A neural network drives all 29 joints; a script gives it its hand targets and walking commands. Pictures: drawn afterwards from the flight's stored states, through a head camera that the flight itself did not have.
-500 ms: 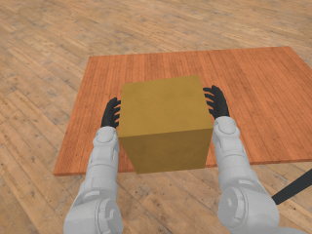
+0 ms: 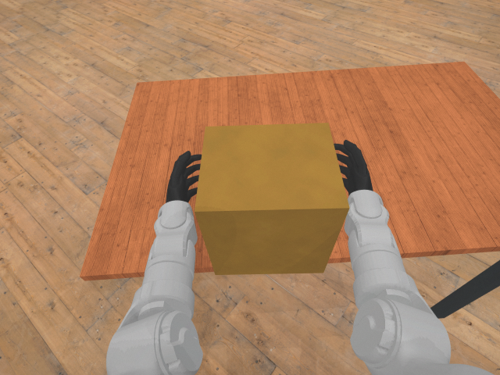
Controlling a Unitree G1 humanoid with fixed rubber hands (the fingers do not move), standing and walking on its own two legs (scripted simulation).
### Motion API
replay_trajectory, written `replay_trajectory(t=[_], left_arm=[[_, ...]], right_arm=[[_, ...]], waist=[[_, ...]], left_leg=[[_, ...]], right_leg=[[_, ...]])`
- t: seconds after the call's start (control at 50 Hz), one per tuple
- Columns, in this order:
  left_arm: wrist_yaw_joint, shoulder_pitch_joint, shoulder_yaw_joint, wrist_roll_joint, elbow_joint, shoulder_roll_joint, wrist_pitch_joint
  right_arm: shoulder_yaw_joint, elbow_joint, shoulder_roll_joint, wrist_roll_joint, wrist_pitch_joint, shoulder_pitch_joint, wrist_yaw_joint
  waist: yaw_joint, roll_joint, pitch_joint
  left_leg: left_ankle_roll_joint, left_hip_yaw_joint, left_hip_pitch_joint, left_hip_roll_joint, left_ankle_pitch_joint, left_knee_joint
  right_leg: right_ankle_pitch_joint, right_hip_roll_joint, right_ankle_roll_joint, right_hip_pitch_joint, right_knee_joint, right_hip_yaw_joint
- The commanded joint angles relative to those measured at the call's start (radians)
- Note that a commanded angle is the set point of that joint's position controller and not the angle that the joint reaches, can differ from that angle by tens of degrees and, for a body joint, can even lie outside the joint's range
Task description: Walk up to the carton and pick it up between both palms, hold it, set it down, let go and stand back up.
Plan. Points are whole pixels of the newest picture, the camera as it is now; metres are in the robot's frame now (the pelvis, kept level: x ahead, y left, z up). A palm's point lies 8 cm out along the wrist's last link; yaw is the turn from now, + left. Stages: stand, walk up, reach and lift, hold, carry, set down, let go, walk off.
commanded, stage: set down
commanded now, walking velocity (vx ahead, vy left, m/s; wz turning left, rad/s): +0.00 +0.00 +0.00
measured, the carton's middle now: (267, 204) +0.41 -0.04 +0.02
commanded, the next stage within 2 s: none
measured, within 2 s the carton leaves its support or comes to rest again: rests again in 1.02 s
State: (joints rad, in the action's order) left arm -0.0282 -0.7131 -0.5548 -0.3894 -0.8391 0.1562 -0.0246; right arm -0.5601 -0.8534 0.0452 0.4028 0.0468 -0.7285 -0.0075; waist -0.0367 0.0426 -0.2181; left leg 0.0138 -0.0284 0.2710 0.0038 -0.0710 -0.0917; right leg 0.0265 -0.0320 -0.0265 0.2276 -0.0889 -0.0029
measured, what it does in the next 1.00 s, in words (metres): stands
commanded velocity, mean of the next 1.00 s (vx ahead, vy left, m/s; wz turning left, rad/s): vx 0.00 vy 0.00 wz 0.00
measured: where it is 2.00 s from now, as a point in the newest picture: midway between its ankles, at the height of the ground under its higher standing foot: outside the picture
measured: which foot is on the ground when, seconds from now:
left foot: down 0.00-1.00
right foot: down 0.00-1.00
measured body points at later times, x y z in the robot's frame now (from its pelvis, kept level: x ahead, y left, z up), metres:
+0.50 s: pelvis -0.01 +0.00 +0.00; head +0.05 -0.01 +0.44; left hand +0.42 +0.11 +0.06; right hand +0.41 -0.19 +0.06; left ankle -0.01 +0.12 -0.75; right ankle -0.04 -0.10 -0.75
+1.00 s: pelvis -0.01 +0.01 +0.00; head +0.06 -0.01 +0.44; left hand +0.43 +0.12 +0.04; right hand +0.42 -0.19 +0.05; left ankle -0.01 +0.12 -0.75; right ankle -0.04 -0.10 -0.75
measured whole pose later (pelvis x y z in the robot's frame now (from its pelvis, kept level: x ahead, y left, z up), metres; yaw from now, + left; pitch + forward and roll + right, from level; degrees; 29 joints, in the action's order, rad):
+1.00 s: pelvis -0.01 +0.01 +0.00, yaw -2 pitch +20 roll +0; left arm -0.04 -0.76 -0.46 -0.29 -0.97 0.04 -0.04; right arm -0.42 -0.99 -0.04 0.28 0.09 -0.79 0.00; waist -0.03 0.03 -0.24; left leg 0.01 -0.07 0.35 0.01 -0.08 -0.09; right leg 0.04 -0.03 -0.02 0.33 -0.06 0.04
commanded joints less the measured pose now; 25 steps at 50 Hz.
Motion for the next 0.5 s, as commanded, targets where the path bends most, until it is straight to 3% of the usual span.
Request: replay_trajectory(t=[0.0, 0.18, 0.48], left_arm=[[0.098, -0.531, 0.219, -0.011, 0.025, 0.315, -0.069], [0.097, -0.501, 0.193, -0.036, -0.003, 0.293, -0.069], [0.101, -0.437, 0.162, -0.075, -0.026, 0.287, -0.059]], right_arm=[[0.292, -0.011, 0.461, 0.024, 0.072, -0.441, -0.09], [0.24, -0.027, 0.437, 0.05, 0.065, -0.406, -0.098], [0.174, -0.04, 0.404, 0.089, 0.059, -0.347, -0.112]], waist=[[0.034, -0.086, -0.406], [0.034, -0.073, -0.376], [0.032, -0.059, -0.322]], left_leg=[[0.069, 0.019, -0.029, -0.025, -0.149, -0.066], [0.067, 0.021, -0.049, -0.019, -0.134, -0.053], [0.06, 0.023, -0.053, -0.013, -0.112, -0.05]], right_leg=[[0.518, 0.021, 0.065, -0.397, 0.128, 0.015], [0.379, 0.021, 0.059, -0.285, 0.089, 0.013], [0.274, 0.018, 0.054, -0.162, 0.045, 0.006]])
